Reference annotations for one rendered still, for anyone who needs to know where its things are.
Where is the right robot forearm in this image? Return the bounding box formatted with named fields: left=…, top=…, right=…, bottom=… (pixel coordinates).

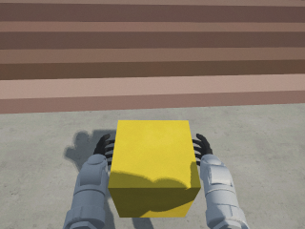
left=200, top=154, right=250, bottom=229

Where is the left robot hand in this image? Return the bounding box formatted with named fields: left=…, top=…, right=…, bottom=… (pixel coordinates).
left=93, top=134, right=115, bottom=166

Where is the left robot forearm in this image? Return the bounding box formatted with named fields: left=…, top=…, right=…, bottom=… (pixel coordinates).
left=62, top=154, right=109, bottom=229

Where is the right robot hand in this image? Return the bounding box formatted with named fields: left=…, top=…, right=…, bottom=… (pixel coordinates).
left=192, top=134, right=213, bottom=166

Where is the carton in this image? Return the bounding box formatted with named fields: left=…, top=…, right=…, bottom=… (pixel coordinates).
left=108, top=120, right=201, bottom=218

